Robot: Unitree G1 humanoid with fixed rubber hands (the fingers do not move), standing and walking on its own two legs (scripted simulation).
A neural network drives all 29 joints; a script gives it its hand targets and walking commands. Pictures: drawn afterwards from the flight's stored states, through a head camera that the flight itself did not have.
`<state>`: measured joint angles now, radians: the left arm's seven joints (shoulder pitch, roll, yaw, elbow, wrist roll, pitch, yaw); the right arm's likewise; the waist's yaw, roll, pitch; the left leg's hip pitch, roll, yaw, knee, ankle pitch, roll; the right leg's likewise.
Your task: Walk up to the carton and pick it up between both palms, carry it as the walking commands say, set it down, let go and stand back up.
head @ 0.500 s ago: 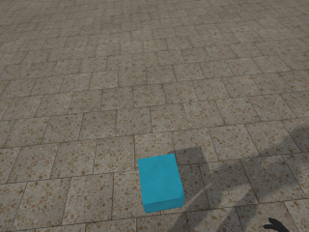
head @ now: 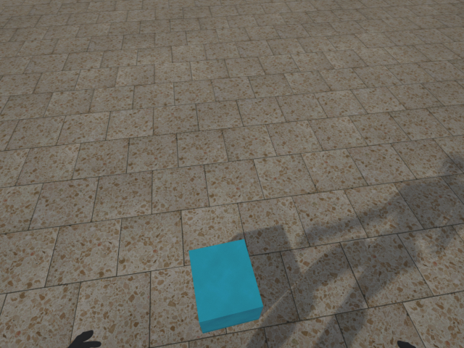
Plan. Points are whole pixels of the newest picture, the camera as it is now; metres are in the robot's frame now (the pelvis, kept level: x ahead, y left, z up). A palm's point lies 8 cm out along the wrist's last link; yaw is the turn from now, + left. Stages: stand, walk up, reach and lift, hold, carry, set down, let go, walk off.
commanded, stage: walk up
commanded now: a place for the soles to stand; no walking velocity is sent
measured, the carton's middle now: (223, 285) +0.44 +0.03 -0.68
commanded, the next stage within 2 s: none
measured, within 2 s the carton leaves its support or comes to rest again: neither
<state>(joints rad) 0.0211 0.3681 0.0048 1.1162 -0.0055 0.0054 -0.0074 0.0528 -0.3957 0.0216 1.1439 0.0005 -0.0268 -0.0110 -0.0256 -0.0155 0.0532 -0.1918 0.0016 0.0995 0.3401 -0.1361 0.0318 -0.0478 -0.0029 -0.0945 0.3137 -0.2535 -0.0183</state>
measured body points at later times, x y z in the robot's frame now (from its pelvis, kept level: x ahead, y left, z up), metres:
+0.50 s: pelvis -0.01 +0.01 +0.00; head -0.01 +0.02 +0.45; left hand +0.07 +0.32 -0.13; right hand +0.09 -0.31 -0.12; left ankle +0.03 +0.10 -0.75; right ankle -0.05 -0.10 -0.75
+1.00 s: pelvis +0.00 -0.01 +0.00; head +0.01 +0.00 +0.45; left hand +0.09 +0.32 -0.12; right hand +0.08 -0.33 -0.12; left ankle +0.03 +0.10 -0.75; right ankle -0.04 -0.11 -0.74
